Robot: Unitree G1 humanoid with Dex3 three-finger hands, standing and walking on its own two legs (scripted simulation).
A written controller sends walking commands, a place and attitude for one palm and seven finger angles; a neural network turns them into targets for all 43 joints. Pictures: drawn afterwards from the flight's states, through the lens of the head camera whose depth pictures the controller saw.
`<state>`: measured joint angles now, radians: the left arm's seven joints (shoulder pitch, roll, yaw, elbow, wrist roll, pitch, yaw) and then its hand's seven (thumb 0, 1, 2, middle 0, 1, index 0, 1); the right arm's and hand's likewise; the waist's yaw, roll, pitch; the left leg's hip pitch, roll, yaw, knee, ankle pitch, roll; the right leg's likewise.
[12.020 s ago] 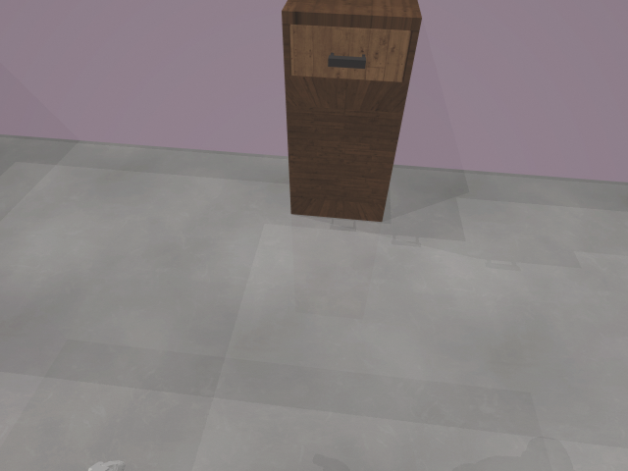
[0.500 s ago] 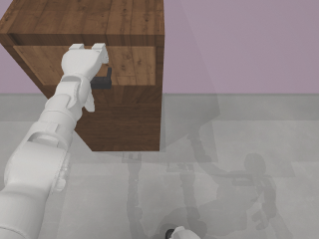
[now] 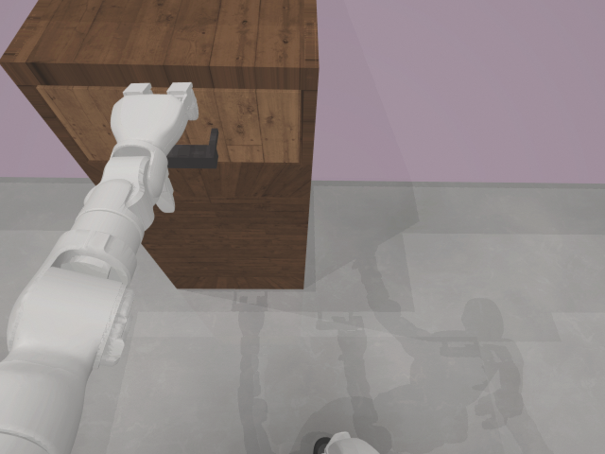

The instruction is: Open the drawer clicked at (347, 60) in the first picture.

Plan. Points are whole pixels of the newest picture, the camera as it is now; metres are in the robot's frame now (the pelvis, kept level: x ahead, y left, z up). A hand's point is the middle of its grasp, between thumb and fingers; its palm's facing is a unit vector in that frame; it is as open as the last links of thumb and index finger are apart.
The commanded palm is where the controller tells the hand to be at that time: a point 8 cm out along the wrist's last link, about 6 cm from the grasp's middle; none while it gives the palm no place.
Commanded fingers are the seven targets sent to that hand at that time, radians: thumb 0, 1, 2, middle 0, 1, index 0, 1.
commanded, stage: move the hooked fingers above the handle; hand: left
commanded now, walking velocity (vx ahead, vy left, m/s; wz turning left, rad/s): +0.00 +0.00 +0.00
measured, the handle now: (180, 145) +0.58 +0.14 +0.01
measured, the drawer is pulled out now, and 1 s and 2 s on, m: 0.00 0.00 0.00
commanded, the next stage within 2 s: lower the fingers behind the handle in 1.40 s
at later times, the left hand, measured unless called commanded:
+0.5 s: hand (168, 147) +0.53 +0.14 +0.06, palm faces -0.05 -0.01 -1.00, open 13.9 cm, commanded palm +0.50 +0.14 +0.12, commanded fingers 0.00 -0.50 0.30 -0.30 -1.20 -0.30 -1.20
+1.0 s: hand (177, 147) +0.52 +0.13 +0.07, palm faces -0.04 -0.02 -1.00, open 13.9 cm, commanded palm +0.50 +0.14 +0.12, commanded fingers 0.00 -0.50 0.30 -0.30 -1.20 -0.30 -1.20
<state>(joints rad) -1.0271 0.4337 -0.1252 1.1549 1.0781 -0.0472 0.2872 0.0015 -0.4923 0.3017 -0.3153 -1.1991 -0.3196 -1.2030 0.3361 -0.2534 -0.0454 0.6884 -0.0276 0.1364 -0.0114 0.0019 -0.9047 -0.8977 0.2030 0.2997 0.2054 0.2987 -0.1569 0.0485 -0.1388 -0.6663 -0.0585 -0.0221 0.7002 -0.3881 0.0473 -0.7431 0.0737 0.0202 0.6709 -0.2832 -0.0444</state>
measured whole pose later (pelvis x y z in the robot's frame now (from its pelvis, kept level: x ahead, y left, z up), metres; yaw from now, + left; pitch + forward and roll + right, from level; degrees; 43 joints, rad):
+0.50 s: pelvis +0.00 +0.00 +0.00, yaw -1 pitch +20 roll +0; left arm -1.01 0.42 -0.11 1.15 1.07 0.03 0.27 0.00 -0.49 0.30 -0.31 -1.20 -0.32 -1.20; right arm 0.36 -0.25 -0.04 0.69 -0.02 0.16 0.00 0.00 -0.91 -0.90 0.20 0.30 0.21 0.30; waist -0.15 0.07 -0.14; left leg -0.65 -0.05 0.00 0.68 -0.39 0.05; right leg -0.74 0.08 0.04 0.67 -0.28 -0.04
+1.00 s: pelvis +0.00 -0.01 +0.00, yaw +0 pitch +19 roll +0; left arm -1.04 0.40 -0.13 1.17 1.07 0.00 0.27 0.00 -0.49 0.30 -0.31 -1.20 -0.32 -1.20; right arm 0.31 -0.25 -0.04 0.69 -0.02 0.14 -0.01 0.00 -0.91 -0.90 0.20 0.30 0.20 0.30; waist -0.15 0.05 -0.14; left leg -0.64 -0.05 -0.02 0.68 -0.38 0.04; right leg -0.73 0.08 0.03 0.67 -0.27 -0.05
